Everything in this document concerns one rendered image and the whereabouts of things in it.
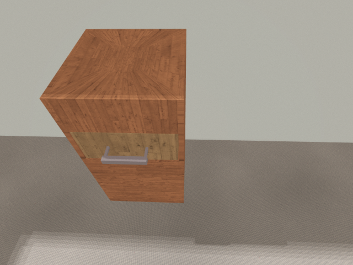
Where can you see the handle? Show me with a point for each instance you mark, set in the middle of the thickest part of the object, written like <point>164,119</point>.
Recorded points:
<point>124,160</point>

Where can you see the cabinet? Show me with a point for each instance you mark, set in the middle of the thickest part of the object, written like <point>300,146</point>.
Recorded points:
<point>125,81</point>

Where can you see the drawer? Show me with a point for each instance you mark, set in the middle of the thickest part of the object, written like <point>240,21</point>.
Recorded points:
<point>160,146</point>

